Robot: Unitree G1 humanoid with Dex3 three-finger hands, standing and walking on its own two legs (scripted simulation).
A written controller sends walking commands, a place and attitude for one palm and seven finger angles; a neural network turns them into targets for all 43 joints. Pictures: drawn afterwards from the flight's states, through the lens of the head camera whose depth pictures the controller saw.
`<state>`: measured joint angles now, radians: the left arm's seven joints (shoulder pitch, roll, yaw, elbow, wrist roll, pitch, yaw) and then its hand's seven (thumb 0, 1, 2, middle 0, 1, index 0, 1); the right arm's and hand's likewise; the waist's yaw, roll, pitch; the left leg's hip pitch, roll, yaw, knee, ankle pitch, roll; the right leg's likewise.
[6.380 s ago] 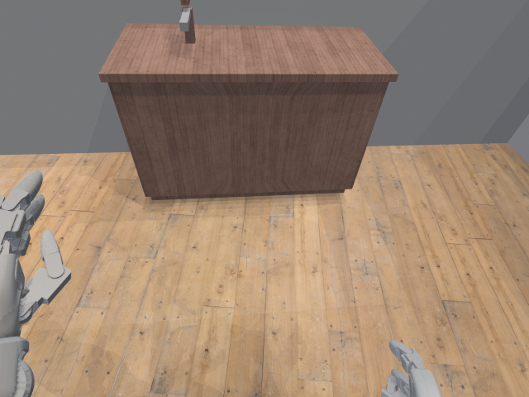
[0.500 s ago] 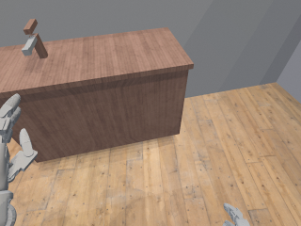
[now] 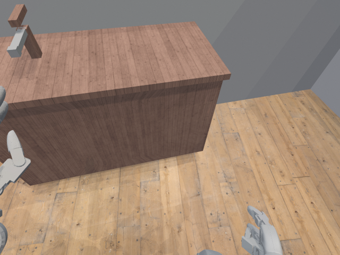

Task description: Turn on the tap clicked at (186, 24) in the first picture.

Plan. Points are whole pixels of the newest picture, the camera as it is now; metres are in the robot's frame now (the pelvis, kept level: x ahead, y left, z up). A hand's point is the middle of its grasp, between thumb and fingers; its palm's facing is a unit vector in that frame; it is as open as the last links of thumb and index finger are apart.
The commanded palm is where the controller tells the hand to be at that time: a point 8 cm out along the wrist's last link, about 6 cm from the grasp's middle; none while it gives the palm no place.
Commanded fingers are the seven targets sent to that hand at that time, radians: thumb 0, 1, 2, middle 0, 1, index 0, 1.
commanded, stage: take the last steps up to it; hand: left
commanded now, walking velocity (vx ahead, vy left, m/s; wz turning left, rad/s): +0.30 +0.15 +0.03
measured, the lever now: (14, 51) +0.69 +0.56 +0.08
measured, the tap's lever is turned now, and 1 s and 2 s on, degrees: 0 0 0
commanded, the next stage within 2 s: come to a stop and stand still in 1.04 s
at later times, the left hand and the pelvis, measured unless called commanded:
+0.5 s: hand (34, 114) +0.32 +0.28 +0.18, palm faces +0.40 -0.80 -0.45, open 7.4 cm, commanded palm +0.27 +0.33 +0.18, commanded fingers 0.00 0.90 0.90 -0.20 -0.30 -0.20 -0.30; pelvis +0.12 +0.05 +0.00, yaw +0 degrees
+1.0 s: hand (30, 89) +0.40 +0.32 +0.18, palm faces +0.44 -0.78 -0.44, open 7.4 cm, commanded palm +0.34 +0.36 +0.18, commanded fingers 0.00 0.90 0.90 -0.20 -0.30 -0.20 -0.30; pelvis +0.19 +0.07 +0.01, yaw +2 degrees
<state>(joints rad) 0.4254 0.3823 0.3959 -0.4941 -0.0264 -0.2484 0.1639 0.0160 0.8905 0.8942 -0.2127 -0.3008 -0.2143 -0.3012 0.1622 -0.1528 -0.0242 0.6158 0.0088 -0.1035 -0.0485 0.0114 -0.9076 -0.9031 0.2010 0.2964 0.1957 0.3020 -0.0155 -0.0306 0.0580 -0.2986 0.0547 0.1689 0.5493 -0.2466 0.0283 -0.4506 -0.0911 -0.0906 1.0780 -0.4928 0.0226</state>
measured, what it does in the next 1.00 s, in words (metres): walks ahead: right foot, then left foot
